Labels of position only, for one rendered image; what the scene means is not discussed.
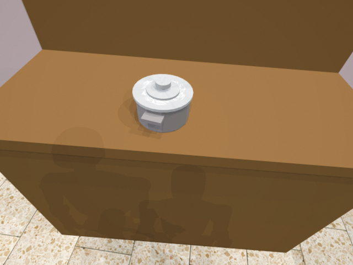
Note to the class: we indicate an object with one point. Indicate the lid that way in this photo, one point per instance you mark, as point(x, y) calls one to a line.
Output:
point(148, 96)

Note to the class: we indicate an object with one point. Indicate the table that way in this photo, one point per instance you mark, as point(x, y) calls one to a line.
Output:
point(264, 161)

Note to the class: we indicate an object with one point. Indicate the knob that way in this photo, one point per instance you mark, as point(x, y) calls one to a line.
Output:
point(163, 82)

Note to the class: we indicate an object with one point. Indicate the pot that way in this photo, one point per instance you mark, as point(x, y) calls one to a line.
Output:
point(163, 122)

